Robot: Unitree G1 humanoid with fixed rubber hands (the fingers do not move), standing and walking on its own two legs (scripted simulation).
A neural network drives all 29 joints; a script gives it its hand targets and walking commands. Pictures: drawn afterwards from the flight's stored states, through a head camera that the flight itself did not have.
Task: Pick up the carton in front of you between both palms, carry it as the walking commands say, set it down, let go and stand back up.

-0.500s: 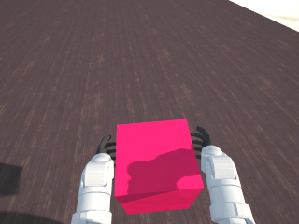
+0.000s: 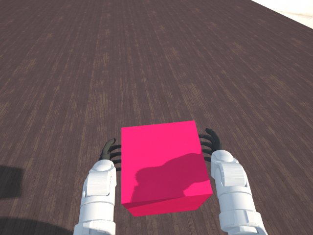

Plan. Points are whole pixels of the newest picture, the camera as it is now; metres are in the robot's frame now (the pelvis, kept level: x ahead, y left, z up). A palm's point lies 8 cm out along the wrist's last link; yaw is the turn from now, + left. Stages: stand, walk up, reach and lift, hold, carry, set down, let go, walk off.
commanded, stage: carry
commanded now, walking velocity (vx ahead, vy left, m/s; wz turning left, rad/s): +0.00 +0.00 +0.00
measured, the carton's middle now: (162, 172) +0.32 +0.00 -0.06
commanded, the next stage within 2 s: hold in 0.22 s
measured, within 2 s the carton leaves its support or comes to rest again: neither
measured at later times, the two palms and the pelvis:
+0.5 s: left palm (98, 173) +0.26 +0.17 +0.05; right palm (212, 156) +0.30 -0.13 +0.06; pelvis -0.01 -0.01 +0.01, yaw +4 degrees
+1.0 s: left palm (104, 175) +0.25 +0.15 +0.05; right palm (219, 156) +0.29 -0.15 +0.06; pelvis -0.02 -0.03 +0.00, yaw +6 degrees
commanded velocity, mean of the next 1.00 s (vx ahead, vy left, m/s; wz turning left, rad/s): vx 0.00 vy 0.00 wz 0.00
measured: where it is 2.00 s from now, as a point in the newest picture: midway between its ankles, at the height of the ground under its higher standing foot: outside the picture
